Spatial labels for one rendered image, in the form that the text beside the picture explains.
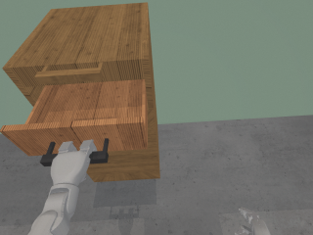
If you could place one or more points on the drawer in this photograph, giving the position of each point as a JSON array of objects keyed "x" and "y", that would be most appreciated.
[{"x": 77, "y": 112}]

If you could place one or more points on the handle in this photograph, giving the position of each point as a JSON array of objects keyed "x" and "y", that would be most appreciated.
[
  {"x": 96, "y": 157},
  {"x": 64, "y": 76}
]

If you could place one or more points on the left robot hand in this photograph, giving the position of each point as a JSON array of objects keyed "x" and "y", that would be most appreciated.
[{"x": 70, "y": 166}]

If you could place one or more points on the right robot hand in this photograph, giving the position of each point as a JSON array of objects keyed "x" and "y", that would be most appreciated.
[{"x": 257, "y": 226}]

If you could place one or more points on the cabinet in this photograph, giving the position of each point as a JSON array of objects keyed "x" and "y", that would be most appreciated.
[{"x": 115, "y": 38}]

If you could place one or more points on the left robot forearm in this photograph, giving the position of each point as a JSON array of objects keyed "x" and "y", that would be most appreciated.
[{"x": 57, "y": 212}]

